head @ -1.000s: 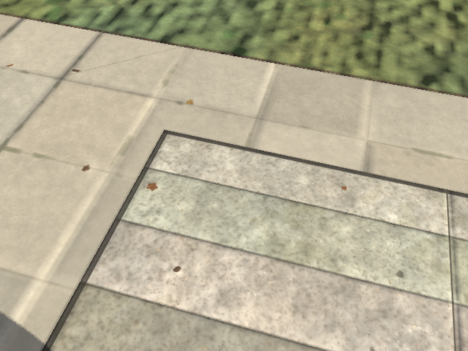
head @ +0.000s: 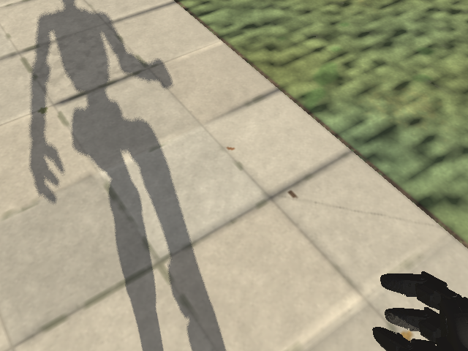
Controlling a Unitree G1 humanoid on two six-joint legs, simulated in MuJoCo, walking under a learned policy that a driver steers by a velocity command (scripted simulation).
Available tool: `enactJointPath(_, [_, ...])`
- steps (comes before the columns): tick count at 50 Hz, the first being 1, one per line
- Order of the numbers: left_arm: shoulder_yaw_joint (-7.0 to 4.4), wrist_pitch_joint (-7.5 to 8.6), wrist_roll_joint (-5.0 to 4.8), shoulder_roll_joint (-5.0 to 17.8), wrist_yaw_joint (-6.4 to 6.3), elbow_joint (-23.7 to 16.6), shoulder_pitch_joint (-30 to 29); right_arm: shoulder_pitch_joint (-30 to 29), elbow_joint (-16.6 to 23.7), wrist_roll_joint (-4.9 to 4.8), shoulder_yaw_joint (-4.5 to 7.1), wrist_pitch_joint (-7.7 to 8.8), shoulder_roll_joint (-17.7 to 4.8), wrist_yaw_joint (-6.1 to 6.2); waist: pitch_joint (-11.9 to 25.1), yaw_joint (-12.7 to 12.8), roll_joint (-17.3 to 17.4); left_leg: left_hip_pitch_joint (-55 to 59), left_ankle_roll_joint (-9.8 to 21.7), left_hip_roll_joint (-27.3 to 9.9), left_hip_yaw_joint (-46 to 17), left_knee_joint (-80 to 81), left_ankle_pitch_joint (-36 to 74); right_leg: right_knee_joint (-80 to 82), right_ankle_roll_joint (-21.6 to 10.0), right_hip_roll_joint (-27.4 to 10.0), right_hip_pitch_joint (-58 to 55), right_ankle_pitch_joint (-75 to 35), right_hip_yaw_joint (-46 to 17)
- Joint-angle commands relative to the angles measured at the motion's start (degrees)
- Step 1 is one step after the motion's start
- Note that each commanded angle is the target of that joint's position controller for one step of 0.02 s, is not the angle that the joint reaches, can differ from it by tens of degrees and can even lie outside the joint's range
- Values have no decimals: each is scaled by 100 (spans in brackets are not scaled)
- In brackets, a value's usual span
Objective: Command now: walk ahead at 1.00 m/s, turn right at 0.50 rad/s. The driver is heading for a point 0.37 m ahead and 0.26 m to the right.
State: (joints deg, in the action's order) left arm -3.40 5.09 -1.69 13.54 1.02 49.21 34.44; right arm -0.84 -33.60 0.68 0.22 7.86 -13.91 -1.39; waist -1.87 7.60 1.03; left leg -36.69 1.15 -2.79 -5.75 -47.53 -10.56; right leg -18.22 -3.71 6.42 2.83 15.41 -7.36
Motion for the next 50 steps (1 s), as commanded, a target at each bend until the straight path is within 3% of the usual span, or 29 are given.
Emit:
enactJointPath(1, [-182,122,-82,950,-107,-756,-965,-485,455,-21,35,154,-261,-89,-375,-485,-409,1738,-230,300,220,1120,1460,1126,-965,-1259,2043,-471,-1466])
enactJointPath(5, [-137,-5,-150,838,-118,-561,-546,-259,441,-154,334,133,-758,46,-51,-724,-574,2661,-118,469,212,1788,952,36,-538,-1221,1255,-1710,-1455])
enactJointPath(6, [-150,-31,-109,914,-98,-569,-607,263,393,-165,449,134,-925,98,342,-1099,-609,3355,15,423,233,1816,689,-911,-349,-1018,1265,-2644,-1250])
enactJointPath(7, [-131,-39,16,911,-79,-760,-949,1550,189,-168,558,106,-1126,175,1143,-1783,-579,4937,263,-127,-171,1508,296,-2518,-145,-826,2101,-2549,-1043])
enactJointPath(8, [50,15,30,252,-98,-886,-492,2739,-7,-86,675,-8,-1595,236,2385,-1834,754,6930,944,-1631,-2354,1712,-1473,-4740,90,-337,3541,-302,-508])
enactJointPath(9, [211,43,-261,68,-136,-1054,-146,2784,-179,-119,647,-44,-1584,118,2818,-1557,2307,7040,1345,-2393,-4717,2867,-3318,-6088,79,-520,4537,1308,-278])
enactJointPath(10, [98,0,-336,449,-209,-999,-678,2443,-159,-131,563,-85,-1053,152,1636,-1634,1597,6263,1166,-2091,-4244,3132,-3514,-6558,77,-843,5127,876,-123])
enactJointPath(11, [68,-33,-228,581,-213,-1112,-1279,2215,-271,-125,497,-126,-808,180,827,-1596,942,5470,1033,-1926,-3179,3109,-2393,-6561,63,-1059,5247,512,94])
enactJointPath(12, [53,-76,-69,533,-190,-1185,-1692,2008,-368,-19,444,-151,-623,167,358,-1438,219,4606,927,-1658,-2353,3199,-1343,-6388,36,-1238,4956,334,169])
enactJointPath(13, [37,-141,-37,404,-133,-1275,-1710,1741,-443,85,408,-146,-466,160,143,-1134,398,3969,928,-1538,-1830,3296,-768,-6169,31,-1411,4655,213,81])
enactJointPath(15, [70,-344,-138,155,-39,-1405,-1802,1335,-586,2,370,-126,-210,118,-193,-797,528,3202,777,-1404,-865,3557,-177,-5898,52,-1683,4466,385,45])
enactJointPath(18, [112,-425,-7,210,51,-1666,-2110,846,-625,-78,440,-68,-495,156,-570,-503,219,2629,697,-1323,265,3855,1137,-5171,205,-1786,4479,-406,108])
enactJointPath(20, [113,-342,132,357,166,-1714,-2357,534,-591,-88,510,-69,-825,245,-653,-488,-25,2129,463,-854,1244,3832,1729,-3636,246,-1535,3535,-1605,589])
enactJointPath(22, [43,-273,175,497,301,-1688,-2532,884,-692,-102,581,-65,-1206,306,-376,-654,-177,2257,291,-705,1605,3546,2708,-2638,205,-1010,2477,-2425,1199])
enactJointPath(24, [-85,-300,130,797,355,-1645,-2220,1149,-742,-214,680,-91,-1642,298,63,-446,140,2843,198,-809,1629,2675,4646,-2353,-10,-500,1688,-2073,1471])
enactJointPath(26, [-396,-381,124,1401,276,-1367,-820,1204,-730,-326,686,-169,-1719,238,827,395,155,2637,74,-838,1539,545,5255,-1947,-455,-163,-189,-2102,1316])
enactJointPath(27, [-441,-439,104,1547,149,-1240,-597,1471,-809,-284,551,-160,-1266,184,819,429,-563,1710,-230,-345,1472,-1309,1678,-1584,-672,-529,-1147,-2847,694])
enactJointPath(28, [-363,-438,240,2062,15,-1589,-1347,2361,-733,84,306,-132,-489,92,1200,-585,-2595,443,-448,443,1199,-3969,-3189,-2190,-1332,-1834,-1956,-7128,-1047])
enactJointPath(29, [-277,-327,434,1902,94,-2039,-1546,2965,-695,-107,290,-77,-1149,35,3377,-473,-1771,117,-398,510,-189,-4776,-2842,-1211,-2350,-3015,-2637,-5369,-3307])
enactJointPath(30, [-279,-313,338,1724,163,-2075,-1757,2133,-648,-228,388,-156,-1598,75,3050,-229,-486,336,-351,284,-193,-4405,-2203,-636,-2045,-2683,-1829,-3628,-3175])
enactJointPath(31, [-239,-270,190,1575,174,-1926,-2037,1753,-493,-251,366,-259,-1417,162,1908,-489,-16,-38,-375,75,-21,-3744,-1748,-420,-1728,-2412,-819,-2653,-2624])
enactJointPath(32, [-155,-237,133,1327,146,-1875,-2240,1660,-561,-169,327,-393,-1275,273,1378,-642,259,12,-401,-163,26,-3409,-1552,-361,-1499,-2222,-35,-2393,-2267])
enactJointPath(34, [-123,-199,305,1280,110,-1810,-2433,1842,-604,-132,355,-602,-1281,362,983,-906,27,660,-404,-318,17,-2978,-1433,-233,-1408,-2014,1282,-3073,-1677])
enactJointPath(38, [-66,-165,295,1089,-12,-1524,-2466,1717,-598,-3,252,-629,-815,446,1234,-951,-114,896,-545,-290,153,-1822,-1126,-317,-1386,-1774,1509,-4748,-640])
enactJointPath(42, [-22,-358,251,923,-93,-1416,-2662,1341,-585,-38,180,-688,-615,400,1191,-844,-364,1328,-628,-227,240,-377,-78,-210,-1126,-1450,1586,-3380,-178])
enactJointPath(47, [75,-439,245,687,-18,-1141,-2601,1096,-542,-30,216,-688,-637,308,771,-789,-710,2065,-428,-11,367,1386,152,-439,-890,-1462,1689,-1388,-464])
enactJointPath(48, [135,-427,219,532,-10,-1065,-2507,1175,-569,37,213,-658,-610,281,717,-857,-646,2437,-298,5,398,2038,638,-597,-633,-1305,1771,-1033,-446])
enactJointPath(49, [191,-393,280,371,-14,-997,-2242,1186,-517,128,242,-629,-831,281,720,-739,-337,2781,-122,-443,-103,2257,1550,-878,-275,-1017,1899,-456,-358])
enactJointPath(50, [162,-361,338,394,-4,-907,-1699,975,-420,160,320,-650,-1230,309,650,-295,575,2828,280,-988,-586,2229,2041,-1253,19,-468,2132,634,80])
